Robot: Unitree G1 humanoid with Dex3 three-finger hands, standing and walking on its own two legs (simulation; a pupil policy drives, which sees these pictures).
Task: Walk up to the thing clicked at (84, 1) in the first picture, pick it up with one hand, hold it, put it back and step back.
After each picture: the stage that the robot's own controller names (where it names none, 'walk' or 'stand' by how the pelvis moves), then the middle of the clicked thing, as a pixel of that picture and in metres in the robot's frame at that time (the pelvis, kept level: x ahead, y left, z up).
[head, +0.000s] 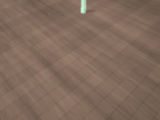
stand; (83, 4) +2.21 -0.02 -0.65
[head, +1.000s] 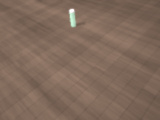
walk; (72, 18) +2.06 +0.24 -0.62
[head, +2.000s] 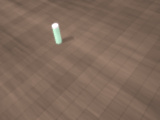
walk; (57, 34) +1.46 +0.38 -0.65
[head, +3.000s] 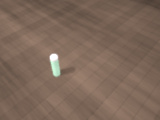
walk; (55, 65) +0.98 +0.30 -0.64
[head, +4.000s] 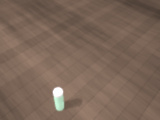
walk; (59, 99) +0.62 +0.18 -0.62
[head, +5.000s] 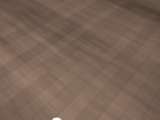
stand; out of the picture +0.39 +0.17 -0.63
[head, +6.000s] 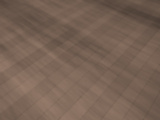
stand; out of the picture +0.36 +0.17 -0.66
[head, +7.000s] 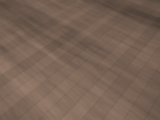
stand; out of the picture +0.36 +0.18 -0.66
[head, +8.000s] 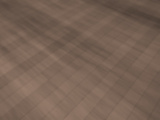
stand; out of the picture +0.35 +0.17 -0.66
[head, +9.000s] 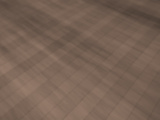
stand; out of the picture +0.35 +0.17 -0.66
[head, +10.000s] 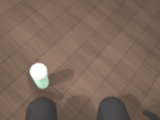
go down; (40, 77) +0.42 +0.17 -0.37
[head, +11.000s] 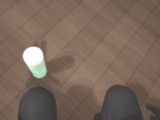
go down; (36, 64) +0.44 +0.18 -0.27
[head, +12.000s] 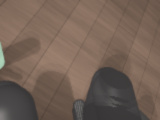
close in; out of the picture +0.43 +0.23 -0.17
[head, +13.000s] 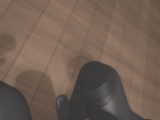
close; out of the picture +0.43 +0.24 -0.16
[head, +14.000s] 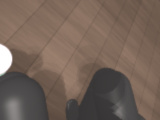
lift; out of the picture +0.35 +0.23 -0.15
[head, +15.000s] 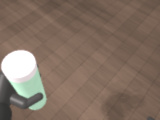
lift; (29, 86) +0.32 +0.17 +0.04
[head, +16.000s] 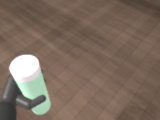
hold; (34, 89) +0.32 +0.16 +0.05
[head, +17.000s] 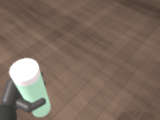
hold; (34, 92) +0.31 +0.17 +0.04
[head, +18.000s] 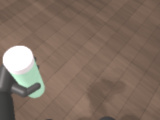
crouch; (28, 76) +0.37 +0.17 -0.02
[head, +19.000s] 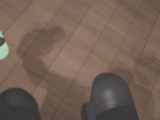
lower; out of the picture +0.49 +0.22 -0.07
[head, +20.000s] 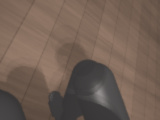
lower; out of the picture +0.46 +0.27 -0.17
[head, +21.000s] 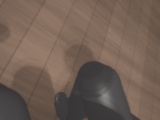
lower; out of the picture +0.44 +0.26 -0.17
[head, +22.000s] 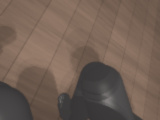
lower; out of the picture +0.44 +0.25 -0.16
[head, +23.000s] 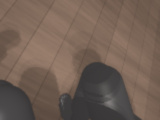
lower; out of the picture +0.43 +0.25 -0.16
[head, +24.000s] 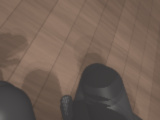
open; out of the picture +0.43 +0.23 -0.17
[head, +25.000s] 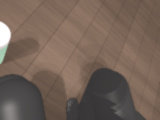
stand; out of the picture +0.42 +0.22 -0.18
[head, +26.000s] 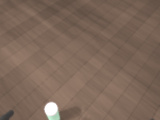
stand; (53, 114) +0.38 +0.16 -0.53
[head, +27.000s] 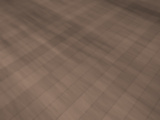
stand; out of the picture +0.38 +0.15 -0.60
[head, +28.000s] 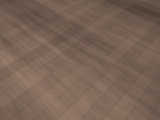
stand; out of the picture +0.37 +0.15 -0.60
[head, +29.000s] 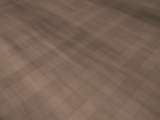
stand; out of the picture +0.40 +0.14 -0.65
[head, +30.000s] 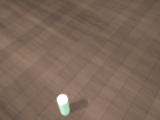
walk; (63, 105) +0.47 +0.14 -0.63
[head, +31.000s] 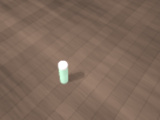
walk; (63, 72) +0.75 +0.14 -0.63
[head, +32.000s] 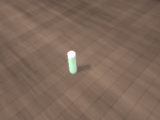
stand; (72, 62) +1.01 +0.17 -0.64
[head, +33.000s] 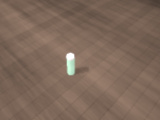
stand; (70, 64) +1.01 +0.12 -0.66
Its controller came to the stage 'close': yes
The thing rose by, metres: 0.69
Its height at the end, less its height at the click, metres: +0.00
